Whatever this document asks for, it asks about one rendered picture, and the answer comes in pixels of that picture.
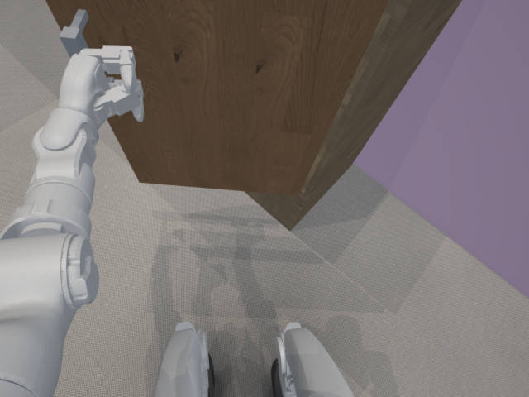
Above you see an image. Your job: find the robot left upper arm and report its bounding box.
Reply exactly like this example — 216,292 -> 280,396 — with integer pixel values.
0,232 -> 99,397

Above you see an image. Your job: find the robot left thigh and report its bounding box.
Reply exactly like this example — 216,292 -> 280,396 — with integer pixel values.
151,328 -> 209,397

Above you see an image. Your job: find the robot right thigh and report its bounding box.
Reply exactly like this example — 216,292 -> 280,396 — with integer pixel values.
275,328 -> 354,397

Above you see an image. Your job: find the robot thigh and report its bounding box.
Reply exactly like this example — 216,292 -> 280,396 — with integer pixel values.
151,328 -> 209,397
275,328 -> 354,397

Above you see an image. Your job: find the robot left hand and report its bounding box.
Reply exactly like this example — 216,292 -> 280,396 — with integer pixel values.
58,45 -> 144,129

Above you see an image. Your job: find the handle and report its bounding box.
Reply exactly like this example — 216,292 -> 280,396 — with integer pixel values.
60,9 -> 115,83

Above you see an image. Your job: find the cupboard door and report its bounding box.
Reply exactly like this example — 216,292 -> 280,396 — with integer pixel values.
46,0 -> 388,196

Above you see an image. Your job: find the robot left forearm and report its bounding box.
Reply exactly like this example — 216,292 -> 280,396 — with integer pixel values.
0,108 -> 99,240

